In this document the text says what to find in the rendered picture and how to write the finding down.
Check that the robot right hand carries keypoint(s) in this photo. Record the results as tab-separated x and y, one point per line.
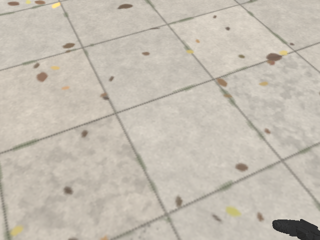
302	229

